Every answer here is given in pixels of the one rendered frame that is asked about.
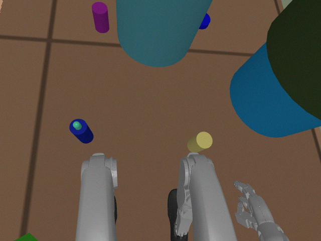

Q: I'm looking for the right robot hand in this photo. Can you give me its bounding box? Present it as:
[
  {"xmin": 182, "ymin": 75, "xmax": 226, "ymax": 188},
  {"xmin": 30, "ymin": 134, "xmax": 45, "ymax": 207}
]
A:
[{"xmin": 234, "ymin": 181, "xmax": 275, "ymax": 231}]

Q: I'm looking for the right robot arm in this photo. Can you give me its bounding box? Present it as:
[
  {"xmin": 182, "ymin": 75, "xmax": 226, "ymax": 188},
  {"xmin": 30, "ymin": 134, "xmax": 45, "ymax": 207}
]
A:
[{"xmin": 257, "ymin": 222, "xmax": 289, "ymax": 241}]

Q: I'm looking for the potted plant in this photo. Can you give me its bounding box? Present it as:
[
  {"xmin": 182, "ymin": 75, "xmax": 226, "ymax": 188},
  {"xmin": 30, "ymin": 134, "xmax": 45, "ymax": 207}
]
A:
[{"xmin": 230, "ymin": 0, "xmax": 321, "ymax": 138}]

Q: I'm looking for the right robot foot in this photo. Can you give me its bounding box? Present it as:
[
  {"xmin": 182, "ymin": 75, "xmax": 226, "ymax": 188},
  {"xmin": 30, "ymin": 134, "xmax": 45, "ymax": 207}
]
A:
[{"xmin": 168, "ymin": 189, "xmax": 188, "ymax": 241}]

